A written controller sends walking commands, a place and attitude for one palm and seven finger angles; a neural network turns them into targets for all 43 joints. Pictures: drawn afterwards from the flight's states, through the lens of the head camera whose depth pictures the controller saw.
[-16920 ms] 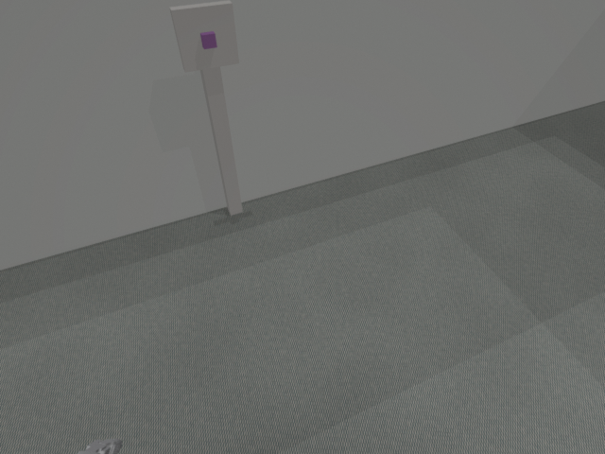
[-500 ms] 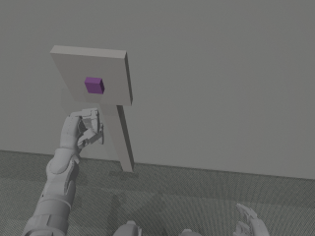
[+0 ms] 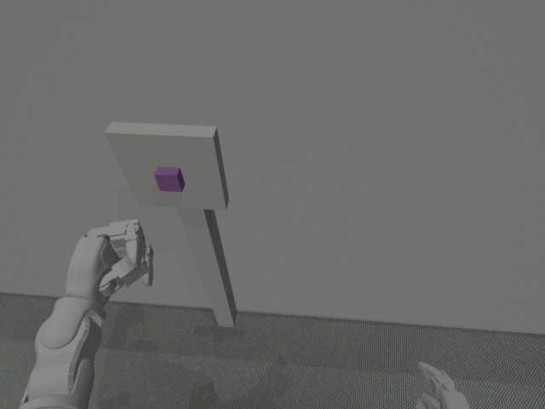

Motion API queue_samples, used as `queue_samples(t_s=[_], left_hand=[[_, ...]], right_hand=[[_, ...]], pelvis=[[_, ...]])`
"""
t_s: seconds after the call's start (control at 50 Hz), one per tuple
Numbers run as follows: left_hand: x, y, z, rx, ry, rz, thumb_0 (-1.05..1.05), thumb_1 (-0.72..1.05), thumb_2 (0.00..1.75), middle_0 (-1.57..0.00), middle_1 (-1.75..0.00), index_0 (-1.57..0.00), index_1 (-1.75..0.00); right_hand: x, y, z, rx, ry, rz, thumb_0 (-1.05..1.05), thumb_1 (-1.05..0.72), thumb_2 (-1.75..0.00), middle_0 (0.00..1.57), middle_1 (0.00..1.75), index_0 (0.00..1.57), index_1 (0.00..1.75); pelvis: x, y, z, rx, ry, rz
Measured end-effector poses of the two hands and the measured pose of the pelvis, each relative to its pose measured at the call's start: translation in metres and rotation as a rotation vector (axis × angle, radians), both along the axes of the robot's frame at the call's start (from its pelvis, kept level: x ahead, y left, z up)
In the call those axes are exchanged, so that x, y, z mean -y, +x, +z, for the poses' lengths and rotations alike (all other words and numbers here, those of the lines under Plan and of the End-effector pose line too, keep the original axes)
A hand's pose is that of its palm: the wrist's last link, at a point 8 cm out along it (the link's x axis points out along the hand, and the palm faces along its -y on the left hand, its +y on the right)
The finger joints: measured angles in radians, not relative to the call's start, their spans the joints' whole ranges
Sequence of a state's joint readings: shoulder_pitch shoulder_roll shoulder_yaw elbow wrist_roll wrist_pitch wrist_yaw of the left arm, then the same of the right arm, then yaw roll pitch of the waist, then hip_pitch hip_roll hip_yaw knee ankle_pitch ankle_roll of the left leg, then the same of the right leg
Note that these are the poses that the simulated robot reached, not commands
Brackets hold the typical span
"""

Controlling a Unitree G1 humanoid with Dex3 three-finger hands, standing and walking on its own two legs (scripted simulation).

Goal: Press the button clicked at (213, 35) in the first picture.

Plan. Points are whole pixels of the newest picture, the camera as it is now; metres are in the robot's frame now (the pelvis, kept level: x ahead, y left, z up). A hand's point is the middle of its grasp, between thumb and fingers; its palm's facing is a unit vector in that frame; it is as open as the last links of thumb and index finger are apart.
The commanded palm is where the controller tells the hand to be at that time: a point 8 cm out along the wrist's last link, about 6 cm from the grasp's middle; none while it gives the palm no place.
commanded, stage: draw the hand back to the body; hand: left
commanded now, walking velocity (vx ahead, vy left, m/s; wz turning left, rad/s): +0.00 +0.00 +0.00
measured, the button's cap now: (170, 178) +0.48 +0.21 +0.06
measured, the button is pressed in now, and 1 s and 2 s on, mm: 0 0 0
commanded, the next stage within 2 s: step back with the hand held close in 1.06 s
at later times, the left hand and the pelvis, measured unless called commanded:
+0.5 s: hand (65, 279) +0.23 +0.24 +0.15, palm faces +0.32 -0.90 -0.31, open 3.1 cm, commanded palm +0.18 +0.28 +0.18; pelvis +0.02 +0.02 +0.04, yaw +0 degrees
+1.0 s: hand (7, 295) +0.19 +0.25 +0.20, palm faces +0.41 -0.83 -0.38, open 3.1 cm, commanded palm +0.14 +0.29 +0.21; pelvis +0.02 +0.01 +0.04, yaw +0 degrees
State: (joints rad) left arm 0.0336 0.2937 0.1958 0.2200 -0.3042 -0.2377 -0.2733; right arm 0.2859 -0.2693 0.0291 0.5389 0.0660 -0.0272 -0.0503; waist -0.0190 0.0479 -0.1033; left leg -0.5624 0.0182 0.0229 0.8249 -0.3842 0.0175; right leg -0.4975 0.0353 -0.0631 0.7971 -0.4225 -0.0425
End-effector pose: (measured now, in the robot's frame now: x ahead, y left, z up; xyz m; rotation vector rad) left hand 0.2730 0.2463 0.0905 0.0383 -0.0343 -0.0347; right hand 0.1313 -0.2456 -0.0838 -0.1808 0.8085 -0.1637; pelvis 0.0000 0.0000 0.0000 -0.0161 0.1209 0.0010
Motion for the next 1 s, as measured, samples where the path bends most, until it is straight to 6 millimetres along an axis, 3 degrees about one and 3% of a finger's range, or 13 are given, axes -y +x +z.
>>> queue_samples(t_s=[0.1, 0.24, 0.38, 0.56, 0.82, 1.0], left_hand=[[-0.007, -0.019, 0.014, 0.010, 0.001, 0.008, 0.02, 0.90, 0.90, -1.30, -1.50, -1.30, -1.50], [-0.017, -0.049, 0.039, -0.015, 0.184, 0.220, 0.02, 0.90, 0.90, -1.30, -1.50, -1.30, -1.50], [-0.029, -0.068, 0.053, -0.036, 0.237, 0.334, 0.02, 0.90, 0.90, -1.30, -1.50, -1.31, -1.50], [-0.037, -0.083, 0.089, 0.038, 0.301, 0.372, 0.02, 0.90, 0.90, -1.30, -1.50, -1.30, -1.50], [-0.048, -0.112, 0.126, 0.133, 0.406, 0.422, 0.02, 0.89, 0.90, -1.30, -1.50, -1.31, -1.50], [-0.045, -0.121, 0.122, 0.130, 0.385, 0.443, 0.02, 0.89, 0.90, -1.31, -1.50, -1.31, -1.50]], right_hand=[[-0.006, 0.022, 0.017, 0.096, -0.003, 0.028, 0.02, -0.91, -0.90, 0.20, 0.30, 0.20, 0.30], [-0.023, 0.049, 0.040, 0.156, -0.011, 0.053, 0.02, -0.91, -0.90, 0.20, 0.30, 0.20, 0.30], [-0.043, 0.064, 0.048, 0.148, -0.009, 0.108, 0.02, -0.91, -0.90, 0.20, 0.30, 0.20, 0.30], [-0.058, 0.068, 0.048, 0.141, 0.026, 0.138, 0.02, -0.91, -0.90, 0.20, 0.30, 0.20, 0.30], [-0.049, 0.066, 0.047, 0.140, 0.019, 0.123, 0.02, -0.91, -0.90, 0.20, 0.30, 0.20, 0.30], [-0.044, 0.063, 0.049, 0.150, 0.007, 0.125, 0.02, -0.91, -0.90, 0.20, 0.30, 0.20, 0.30]], pelvis=[[-0.001, 0.000, 0.005, 0.030, -0.001, 0.004], [-0.005, 0.003, 0.020, 0.090, 0.003, 0.000], [-0.011, 0.009, 0.031, 0.142, 0.005, 0.006], [-0.017, 0.021, 0.037, 0.172, 0.009, -0.002], [-0.018, 0.024, 0.038, 0.186, 0.005, -0.008], [-0.014, 0.017, 0.038, 0.196, 0.006, -0.004]])
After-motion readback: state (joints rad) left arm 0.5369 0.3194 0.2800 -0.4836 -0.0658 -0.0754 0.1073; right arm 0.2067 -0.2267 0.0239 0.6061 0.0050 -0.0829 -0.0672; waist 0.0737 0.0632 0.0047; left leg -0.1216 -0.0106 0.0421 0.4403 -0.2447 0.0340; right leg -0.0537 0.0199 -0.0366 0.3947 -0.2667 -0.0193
